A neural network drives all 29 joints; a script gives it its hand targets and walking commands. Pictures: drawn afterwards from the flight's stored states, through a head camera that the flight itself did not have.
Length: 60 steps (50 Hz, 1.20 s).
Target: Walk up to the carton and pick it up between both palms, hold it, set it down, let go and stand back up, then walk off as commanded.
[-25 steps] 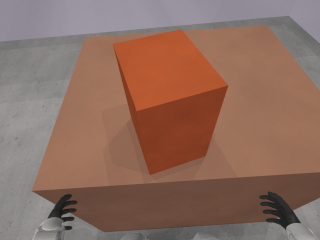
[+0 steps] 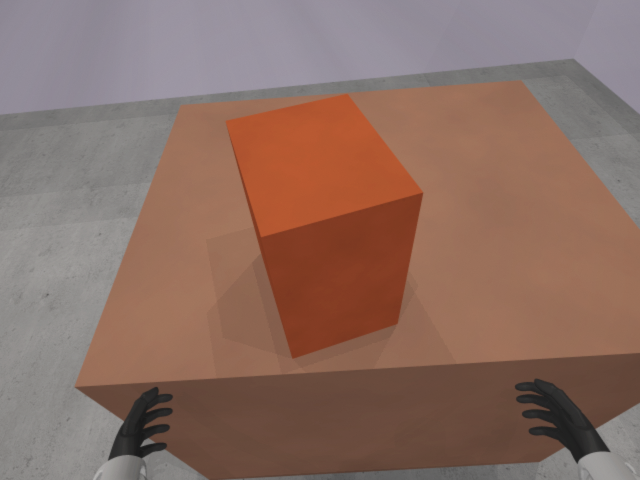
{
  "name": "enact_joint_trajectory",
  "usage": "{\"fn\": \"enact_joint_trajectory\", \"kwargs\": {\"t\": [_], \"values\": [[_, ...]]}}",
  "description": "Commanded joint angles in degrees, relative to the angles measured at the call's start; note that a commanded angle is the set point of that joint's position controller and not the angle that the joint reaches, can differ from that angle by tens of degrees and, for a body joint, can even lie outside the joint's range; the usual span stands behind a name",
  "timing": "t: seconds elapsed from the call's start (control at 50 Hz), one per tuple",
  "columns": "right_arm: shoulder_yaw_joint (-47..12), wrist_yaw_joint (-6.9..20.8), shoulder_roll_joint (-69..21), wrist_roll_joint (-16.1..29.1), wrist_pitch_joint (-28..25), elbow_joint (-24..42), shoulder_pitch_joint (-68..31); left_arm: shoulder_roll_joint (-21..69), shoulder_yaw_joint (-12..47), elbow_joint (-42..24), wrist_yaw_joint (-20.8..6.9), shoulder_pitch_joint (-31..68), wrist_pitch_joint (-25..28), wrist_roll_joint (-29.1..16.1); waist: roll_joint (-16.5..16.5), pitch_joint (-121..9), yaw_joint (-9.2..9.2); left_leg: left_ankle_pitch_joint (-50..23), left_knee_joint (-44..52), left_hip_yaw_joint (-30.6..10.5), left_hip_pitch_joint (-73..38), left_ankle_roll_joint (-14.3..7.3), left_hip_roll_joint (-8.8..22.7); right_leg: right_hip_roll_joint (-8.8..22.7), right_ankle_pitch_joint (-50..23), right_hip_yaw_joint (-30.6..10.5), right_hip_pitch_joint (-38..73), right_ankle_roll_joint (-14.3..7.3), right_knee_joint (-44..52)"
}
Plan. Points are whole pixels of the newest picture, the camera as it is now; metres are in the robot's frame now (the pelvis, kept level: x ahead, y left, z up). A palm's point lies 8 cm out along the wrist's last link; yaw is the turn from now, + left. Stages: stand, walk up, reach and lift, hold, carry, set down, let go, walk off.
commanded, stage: reach and lift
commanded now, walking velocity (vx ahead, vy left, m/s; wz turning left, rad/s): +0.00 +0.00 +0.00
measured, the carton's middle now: (318, 231) +0.41 +0.02 +0.08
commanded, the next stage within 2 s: none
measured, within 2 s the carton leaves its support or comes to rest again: neither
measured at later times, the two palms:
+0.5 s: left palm (140, 435) +0.17 +0.23 +0.02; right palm (574, 422) +0.18 -0.27 -0.01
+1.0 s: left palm (160, 387) +0.20 +0.19 +0.08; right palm (564, 370) +0.22 -0.24 +0.05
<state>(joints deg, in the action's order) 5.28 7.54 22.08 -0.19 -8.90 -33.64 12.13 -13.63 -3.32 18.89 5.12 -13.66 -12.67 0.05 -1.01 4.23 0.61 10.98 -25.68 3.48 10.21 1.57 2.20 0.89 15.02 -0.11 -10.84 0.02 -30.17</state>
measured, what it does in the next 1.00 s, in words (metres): stands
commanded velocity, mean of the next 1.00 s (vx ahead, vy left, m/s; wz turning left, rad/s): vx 0.00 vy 0.00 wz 0.00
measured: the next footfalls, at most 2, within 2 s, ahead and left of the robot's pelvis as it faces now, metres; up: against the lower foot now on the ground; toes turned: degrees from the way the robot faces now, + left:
none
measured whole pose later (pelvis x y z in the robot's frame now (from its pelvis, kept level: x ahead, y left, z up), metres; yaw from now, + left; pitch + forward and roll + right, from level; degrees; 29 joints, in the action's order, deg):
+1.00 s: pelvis +0.00 -0.01 +0.01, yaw +0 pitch -3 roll +1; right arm 4.4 7.9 22.1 11.4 -3.6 1.8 19.9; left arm -1.2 2.8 -20.2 15.1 -19.9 -14.8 0.0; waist -1.0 3.5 3.9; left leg 8.6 -20.7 3.6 9.0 2.2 3.1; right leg -0.2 12.7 -0.1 -10.0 -0.9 -25.5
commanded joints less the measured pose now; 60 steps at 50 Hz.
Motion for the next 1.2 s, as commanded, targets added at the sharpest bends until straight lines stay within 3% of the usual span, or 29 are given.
{"fn": "enact_joint_trajectory", "kwargs": {"t": [0.0, 0.08, 0.22, 0.28, 0.48, 0.58, 0.72, 0.8, 0.88, 1.0, 1.12, 1.18], "values": [[-0.49, 1.26, 5.15, 5.27, -0.36, 11.42, 0.36, -4.31, -3.8, -14.06, 2.44, 2.52, 3.8, -0.68, 8.46, -6.78, 2.35, -1.63, 8.12, 1.43, -10.47, -1.89, -2.84, -1.43, -2.18, 1.25, -5.67, -0.77, 15.61], [-0.38, 1.23, 4.78, 6.39, -0.05, 15.3, 0.75, -2.93, -2.56, -17.97, 3.26, 2.17, 5.15, -2.02, 9.6, -7.58, 2.11, -1.39, 8.65, 1.29, -12.02, -1.92, -3.06, -1.3, -0.79, 0.92, -7.15, -0.88, 16.23], [-0.64, 1.79, 5.87, 9.56, 1.14, 17.9, 3.15, 0.6, -0.78, -23.0, 4.43, -2.8, 5.13, -2.78, 7.95, -7.77, 2.09, -3.92, 10.34, 0.81, -13.5, -1.61, -2.35, -1.68, -3.21, 1.42, -5.91, -1.54, 17.28], [-1.61, 2.08, 5.36, 10.69, 0.97, 22.76, 2.64, 1.66, 0.14, -26.83, 5.02, -3.14, 5.67, -3.56, 9.15, -8.11, 3.06, -4.43, 10.6, 0.82, -12.59, -2.0, -2.46, -1.95, -3.24, 0.9, -4.47, -1.47, 17.51], [-2.27, 2.76, 6.82, 14.26, 0.38, 33.14, 3.85, 7.87, 5.15, -36.18, 7.59, -6.61, 6.03, -4.47, 8.59, -8.36, 3.85, -8.37, 10.07, 0.08, -14.21, -0.87, -1.98, -3.67, -4.55, 1.27, -4.41, -2.81, 17.05], [-3.09, 1.83, 7.11, 15.81, 0.52, 38.29, 3.93, 9.41, 5.56, -39.25, 8.85, -6.97, 5.52, -4.01, 9.32, -8.17, 4.81, -9.88, 9.88, 0.14, -13.72, -1.03, -2.03, -3.81, -5.61, 0.34, -4.14, -2.7, 16.56], [-3.8, 1.37, 9.17, 18.26, 3.25, 37.11, 5.33, 12.64, 7.33, -44.69, 10.16, -7.01, 2.79, -2.95, 7.46, -6.5, 4.12, -11.19, 10.08, -0.61, -13.29, -0.4, -1.17, -3.94, -6.26, -0.66, -4.92, -3.24, 16.28], [-2.74, 0.72, 9.42, 19.29, 3.09, 41.42, 3.55, 13.49, 8.85, -50.32, 10.61, -5.97, 1.96, -4.04, 8.26, -7.94, 3.23, -12.36, 9.55, -1.11, -13.34, -0.38, -1.12, -4.01, -7.66, -1.03, -4.7, -3.33, 16.17], [-3.8, -0.23, 8.35, 20.31, 3.43, 44.26, 2.44, 13.5, 8.41, -52.36, 11.01, -4.39, 0.46, -4.28, 9.18, -7.34, 3.72, -11.14, 9.16, -0.57, -11.28, -1.07, -1.55, -3.7, -7.74, -1.86, -4.64, -2.94, 15.75], [-4.58, -2.19, 8.15, 21.05, 6.89, 46.22, -3.58, 13.65, 6.55, -51.68, 11.13, 1.51, -4.85, -4.87, 9.63, -6.09, 4.37, -7.83, 10.61, -0.21, -10.03, -1.43, -1.41, -2.84, -4.77, -3.03, -4.59, -2.8, 16.57], [-5.7, -4.66, 7.91, 21.74, 10.47, 49.58, -9.37, 12.87, 3.27, -54.06, 11.1, 7.14, -10.61, -4.63, 8.93, -8.29, 5.34, -12.66, 10.07, 0.17, -12.65, -1.06, -1.24, -2.99, -9.1, -3.2, -2.23, -2.6, 15.89], [-5.68, -6.15, 8.17, 21.98, 13.15, 49.18, -12.15, 12.65, 1.69, -55.31, 10.59, 9.65, -13.87, -4.64, 8.67, -8.94, 4.88, -15.17, 9.78, -0.11, -14.21, -0.61, -1.07, -3.16, -10.94, -3.28, -1.42, -2.78, 16.08]]}}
